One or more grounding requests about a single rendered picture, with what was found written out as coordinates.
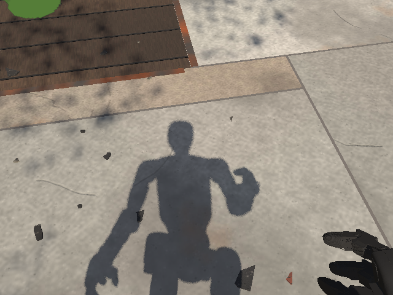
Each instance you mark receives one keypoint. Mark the robot right hand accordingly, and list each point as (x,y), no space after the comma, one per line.
(377,277)

